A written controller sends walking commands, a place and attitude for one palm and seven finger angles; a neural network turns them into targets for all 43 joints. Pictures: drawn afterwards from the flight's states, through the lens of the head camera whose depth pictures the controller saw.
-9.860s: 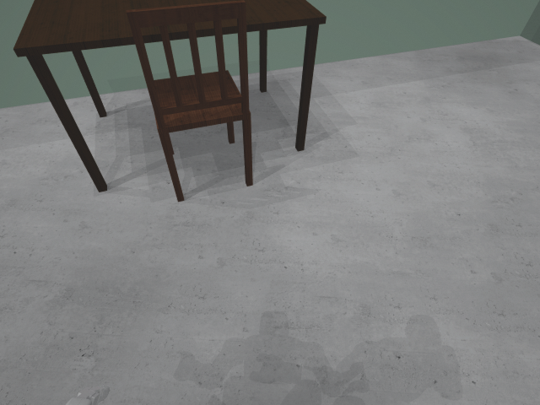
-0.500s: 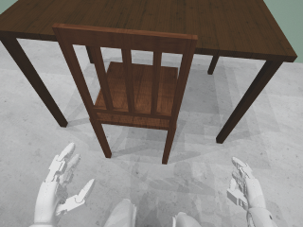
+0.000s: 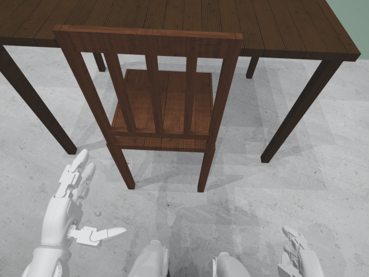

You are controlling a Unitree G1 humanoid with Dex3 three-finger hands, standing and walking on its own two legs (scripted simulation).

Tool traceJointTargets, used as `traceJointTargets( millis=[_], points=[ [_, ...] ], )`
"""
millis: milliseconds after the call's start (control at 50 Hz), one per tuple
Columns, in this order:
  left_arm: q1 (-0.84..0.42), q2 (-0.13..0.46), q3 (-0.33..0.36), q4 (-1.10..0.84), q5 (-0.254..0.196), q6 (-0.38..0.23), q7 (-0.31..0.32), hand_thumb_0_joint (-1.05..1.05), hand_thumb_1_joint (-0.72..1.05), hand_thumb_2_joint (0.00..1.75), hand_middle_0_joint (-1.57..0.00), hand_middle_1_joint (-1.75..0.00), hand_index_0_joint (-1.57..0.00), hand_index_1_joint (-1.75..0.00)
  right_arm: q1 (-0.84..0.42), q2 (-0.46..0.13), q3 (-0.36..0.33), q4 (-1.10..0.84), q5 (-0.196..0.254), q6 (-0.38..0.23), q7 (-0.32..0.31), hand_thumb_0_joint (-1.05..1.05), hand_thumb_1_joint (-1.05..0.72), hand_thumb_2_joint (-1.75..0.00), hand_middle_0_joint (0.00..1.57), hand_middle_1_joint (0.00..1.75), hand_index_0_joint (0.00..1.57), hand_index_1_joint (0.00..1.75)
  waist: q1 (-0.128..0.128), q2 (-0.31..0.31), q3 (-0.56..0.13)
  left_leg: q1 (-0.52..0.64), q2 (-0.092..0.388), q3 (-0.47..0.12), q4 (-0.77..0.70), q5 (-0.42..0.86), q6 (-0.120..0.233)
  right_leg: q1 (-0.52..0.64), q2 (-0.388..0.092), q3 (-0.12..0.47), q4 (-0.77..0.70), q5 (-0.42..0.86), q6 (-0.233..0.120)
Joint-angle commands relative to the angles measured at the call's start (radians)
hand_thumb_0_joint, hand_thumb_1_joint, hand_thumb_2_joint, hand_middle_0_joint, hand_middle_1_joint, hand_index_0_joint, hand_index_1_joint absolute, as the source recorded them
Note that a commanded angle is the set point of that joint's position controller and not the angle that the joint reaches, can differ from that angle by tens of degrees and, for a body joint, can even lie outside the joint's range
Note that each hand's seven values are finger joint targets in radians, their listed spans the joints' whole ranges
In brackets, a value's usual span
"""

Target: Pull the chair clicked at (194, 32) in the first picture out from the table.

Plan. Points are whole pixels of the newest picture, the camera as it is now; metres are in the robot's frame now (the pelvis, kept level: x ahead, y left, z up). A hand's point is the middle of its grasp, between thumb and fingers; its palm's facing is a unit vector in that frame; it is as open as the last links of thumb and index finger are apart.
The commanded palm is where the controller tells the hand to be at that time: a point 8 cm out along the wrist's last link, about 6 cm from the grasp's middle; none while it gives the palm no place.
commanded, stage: raise the hand toward the chair's back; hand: left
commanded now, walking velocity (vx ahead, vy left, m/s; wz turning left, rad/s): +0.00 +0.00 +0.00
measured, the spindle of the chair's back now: (156, 99) +0.56 +0.11 +0.00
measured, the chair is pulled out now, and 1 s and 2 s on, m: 0.00 0.00 0.00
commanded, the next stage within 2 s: aim the fingers beside a spindle in 1.06 s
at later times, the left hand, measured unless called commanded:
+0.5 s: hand (83, 196) +0.26 +0.20 +0.06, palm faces +0.02 -1.00 -0.05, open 16.9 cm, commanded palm +0.24 +0.26 +0.06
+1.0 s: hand (92, 193) +0.26 +0.19 +0.06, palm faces +0.01 -1.00 -0.06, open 16.9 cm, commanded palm +0.24 +0.25 +0.06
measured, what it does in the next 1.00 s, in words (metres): stands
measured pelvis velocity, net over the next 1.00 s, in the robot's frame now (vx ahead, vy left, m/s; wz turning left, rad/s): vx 0.02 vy -0.01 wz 0.01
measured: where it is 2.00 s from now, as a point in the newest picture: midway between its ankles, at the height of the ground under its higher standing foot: outside the picture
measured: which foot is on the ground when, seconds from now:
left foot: down 0.00-1.00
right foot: down 0.00-1.00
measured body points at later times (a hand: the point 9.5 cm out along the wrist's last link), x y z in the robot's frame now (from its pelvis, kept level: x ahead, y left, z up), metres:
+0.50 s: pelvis +0.02 +0.00 +0.02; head +0.09 +0.01 +0.46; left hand +0.25 +0.26 +0.07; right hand +0.20 -0.23 -0.06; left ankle +0.06 +0.09 -0.64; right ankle +0.01 -0.11 -0.64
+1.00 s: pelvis +0.02 -0.01 +0.02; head +0.08 -0.01 +0.47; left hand +0.26 +0.24 +0.07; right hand +0.19 -0.26 -0.06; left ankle +0.06 +0.09 -0.64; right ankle +0.01 -0.11 -0.64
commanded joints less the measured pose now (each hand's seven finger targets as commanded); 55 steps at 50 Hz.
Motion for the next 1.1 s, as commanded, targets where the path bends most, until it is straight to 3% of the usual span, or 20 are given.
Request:
traceJointTargets(
  millis=[0, 20, 80, 140, 220, 280, 320, 360, 420, 500, 520, 620, 660, 720, 820, 940, 1000, 1040, 1080],
  points=[
    [-0.018, 0.131, 0.073, -0.246, -0.042, 0.006, -0.063, 0.00, -0.34, 0.37, -0.08, -0.11, -0.08, -0.11, -0.051, -0.115, -0.052, -0.202, 0.014, -0.066, -0.026, 0.00, -0.90, -0.90, 0.20, 0.30, 0.20, 0.30, 0.019, 0.037, -0.301, 0.329, 0.000, -0.068, -0.249, 0.122, -0.013, 0.119, 0.025, 0.033, -0.218, 0.106, -0.009],
    [-0.009, 0.162, 0.123, -0.256, -0.048, 0.021, -0.048, 0.00, -0.36, 0.36, -0.07, -0.10, -0.07, -0.10, -0.057, -0.113, -0.055, -0.195, 0.014, -0.061, -0.028, 0.00, -0.90, -0.90, 0.20, 0.30, 0.20, 0.30, 0.031, 0.033, -0.322, 0.344, 0.002, -0.073, -0.251, 0.159, -0.015, 0.133, 0.029, 0.025, -0.209, 0.136, -0.009],
    [-0.008, 0.128, 0.138, -0.318, -0.062, 0.020, 0.009, 0.00, -0.43, 0.33, -0.07, -0.09, -0.07, -0.09, -0.062, -0.089, -0.053, -0.195, 0.009, -0.050, -0.025, 0.00, -0.90, -0.90, 0.20, 0.30, 0.20, 0.30, 0.034, 0.030, -0.298, 0.373, 0.003, -0.072, -0.257, 0.245, -0.022, 0.148, 0.030, 0.011, -0.205, 0.205, -0.008],
    [-0.025, 0.097, 0.104, -0.266, -0.032, 0.002, 0.041, 0.00, -0.50, 0.30, -0.06, -0.08, -0.06, -0.08, -0.060, -0.085, -0.047, -0.183, 0.000, -0.039, -0.015, 0.00, -0.90, -0.90, 0.20, 0.30, 0.20, 0.30, 0.008, 0.052, -0.210, 0.355, 0.009, -0.077, -0.252, 0.233, -0.026, 0.088, 0.031, 0.003, -0.199, 0.188, -0.008],
    [-0.064, 0.081, 0.039, -0.140, 0.001, 0.011, -0.017, 0.00, -0.50, 0.30, -0.06, -0.08, -0.06, -0.08, -0.052, -0.107, -0.039, -0.182, -0.001, -0.027, -0.007, 0.00, -0.90, -0.90, 0.20, 0.30, 0.20, 0.30, -0.025, 0.038, -0.133, 0.304, 0.010, -0.082, -0.245, 0.164, -0.022, 0.040, 0.032, 0.007, -0.207, 0.148, -0.009],
    [-0.093, 0.130, 0.070, -0.157, -0.023, 0.033, -0.078, 0.00, -0.50, 0.30, -0.06, -0.08, -0.06, -0.08, -0.043, -0.122, -0.039, -0.200, 0.008, -0.027, -0.016, 0.00, -0.90, -0.90, 0.20, 0.30, 0.20, 0.30, -0.015, 0.030, -0.204, 0.339, 0.006, -0.079, -0.254, 0.173, -0.020, 0.095, 0.032, 0.017, -0.227, 0.165, -0.009],
    [-0.094, 0.178, 0.131, -0.199, -0.043, 0.045, -0.091, 0.00, -0.50, 0.30, -0.06, -0.08, -0.06, -0.08, -0.043, -0.120, -0.041, -0.202, 0.010, -0.029, -0.021, 0.00, -0.90, -0.90, 0.20, 0.30, 0.20, 0.30, 0.004, 0.054, -0.268, 0.378, 0.004, -0.073, -0.254, 0.225, -0.020, 0.139, 0.034, 0.022, -0.231, 0.204, -0.009],
    [-0.098, 0.185, 0.165, -0.248, -0.066, 0.045, -0.084, 0.00, -0.50, 0.30, -0.06, -0.08, -0.06, -0.08, -0.042, -0.108, -0.039, -0.204, 0.010, -0.028, -0.024, 0.00, -0.90, -0.90, 0.20, 0.30, 0.20, 0.30, 0.016, 0.060, -0.306, 0.422, 0.003, -0.072, -0.261, 0.293, -0.022, 0.177, 0.033, 0.019, -0.235, 0.257, -0.009],
    [-0.108, 0.187, 0.196, -0.238, -0.072, 0.030, -0.052, 0.00, -0.50, 0.30, -0.06, -0.08, -0.06, -0.08, -0.046, -0.095, -0.037, -0.183, 0.005, -0.029, -0.023, 0.00, -0.90, -0.90, 0.20, 0.30, 0.20, 0.30, 0.016, 0.055, -0.274, 0.412, 0.005, -0.071, -0.261, 0.322, -0.026, 0.174, 0.034, 0.013, -0.235, 0.274, -0.008],
    [-0.146, 0.147, 0.154, -0.120, -0.053, 0.025, -0.057, 0.00, -0.50, 0.30, -0.06, -0.08, -0.06, -0.08, -0.040, -0.107, -0.035, -0.163, 0.006, -0.027, -0.017, 0.00, -0.90, -0.90, 0.20, 0.30, 0.20, 0.30, -0.017, 0.034, -0.177, 0.358, 0.007, -0.075, -0.262, 0.239, -0.026, 0.109, 0.033, 0.008, -0.238, 0.211, -0.005],
    [-0.147, 0.153, 0.155, -0.089, -0.051, 0.031, -0.070, 0.00, -0.50, 0.30, -0.06, -0.08, -0.06, -0.08, -0.044, -0.111, -0.037, -0.160, 0.008, -0.028, -0.018, 0.00, -0.90, -0.90, 0.20, 0.30, 0.20, 0.30, -0.015, 0.029, -0.170, 0.346, 0.005, -0.071, -0.260, 0.224, -0.022, 0.113, 0.033, 0.015, -0.246, 0.203, -0.005],
    [-0.117, 0.173, 0.161, -0.073, -0.075, 0.065, -0.130, 0.00, -0.50, 0.30, -0.06, -0.08, -0.06, -0.08, -0.037, -0.127, -0.042, -0.181, 0.019, -0.035, -0.025, 0.00, -0.90, -0.90, 0.20, 0.30, 0.20, 0.30, -0.002, -0.006, -0.235, 0.360, -0.003, -0.055, -0.273, 0.233, -0.012, 0.196, 0.030, 0.030, -0.277, 0.231, -0.001],
    [-0.119, 0.199, 0.188, -0.139, -0.083, 0.057, -0.124, 0.00, -0.50, 0.30, -0.06, -0.08, -0.06, -0.08, -0.033, -0.123, -0.045, -0.183, 0.017, -0.040, -0.025, 0.00, -0.90, -0.90, 0.20, 0.30, 0.20, 0.30, 0.011, 0.019, -0.288, 0.398, -0.001, -0.054, -0.276, 0.288, -0.014, 0.227, 0.027, 0.029, -0.270, 0.276, -0.002],
    [-0.120, 0.212, 0.221, -0.159, -0.085, 0.027, -0.085, 0.00, -0.50, 0.30, -0.06, -0.08, -0.06, -0.08, -0.038, -0.110, -0.046, -0.165, 0.010, -0.044, -0.023, 0.00, -0.90, -0.90, 0.20, 0.30, 0.20, 0.30, 0.016, 0.018, -0.266, 0.387, -0.002, -0.052, -0.270, 0.302, -0.015, 0.222, 0.029, 0.030, -0.266, 0.285, -0.002],
    [-0.150, 0.175, 0.185, -0.085, -0.059, -0.014, -0.054, 0.00, -0.50, 0.30, -0.06, -0.08, -0.06, -0.08, -0.044, -0.111, -0.046, -0.148, 0.005, -0.043, -0.012, 0.00, -0.90, -0.90, 0.20, 0.30, 0.20, 0.30, -0.007, 0.032, -0.167, 0.333, -0.001, -0.048, -0.262, 0.220, -0.015, 0.146, 0.024, 0.034, -0.264, 0.210, -0.003],
    [-0.136, 0.173, 0.164, -0.084, -0.076, 0.010, -0.116, 0.00, -0.50, 0.30, -0.06, -0.08, -0.06, -0.08, -0.038, -0.120, -0.048, -0.169, 0.016, -0.041, -0.016, 0.00, -0.90, -0.90, 0.20, 0.30, 0.20, 0.30, -0.005, 0.011, -0.244, 0.343, -0.008, -0.031, -0.252, 0.237, -0.007, 0.221, 0.019, 0.062, -0.283, 0.257, 0.004],
    [-0.157, 0.196, 0.187, -0.122, -0.087, 0.009, -0.115, 0.00, -0.50, 0.30, -0.06, -0.08, -0.06, -0.08, -0.046, -0.115, -0.046, -0.170, 0.016, -0.044, -0.023, 0.00, -0.90, -0.90, 0.20, 0.30, 0.20, 0.30, -0.003, 0.004, -0.251, 0.343, -0.008, -0.032, -0.253, 0.230, -0.005, 0.233, 0.018, 0.068, -0.292, 0.247, 0.007],
    [-0.166, 0.195, 0.193, -0.129, -0.084, -0.002, -0.098, 0.00, -0.50, 0.30, -0.06, -0.08, -0.06, -0.08, -0.047, -0.110, -0.043, -0.163, 0.014, -0.046, -0.023, 0.00, -0.90, -0.90, 0.20, 0.30, 0.20, 0.30, -0.004, 0.026, -0.231, 0.343, -0.007, -0.036, -0.254, 0.228, -0.007, 0.216, 0.019, 0.063, -0.287, 0.237, 0.004],
    [-0.163, 0.180, 0.188, -0.102, -0.082, -0.011, -0.087, 0.00, -0.50, 0.30, -0.06, -0.08, -0.06, -0.08, -0.050, -0.103, -0.041, -0.156, 0.012, -0.046, -0.021, 0.00, -0.90, -0.90, 0.20, 0.30, 0.20, 0.30, -0.008, 0.009, -0.197, 0.330, -0.007, -0.037, -0.252, 0.212, -0.008, 0.198, 0.019, 0.062, -0.289, 0.222, 0.005]
  ],
)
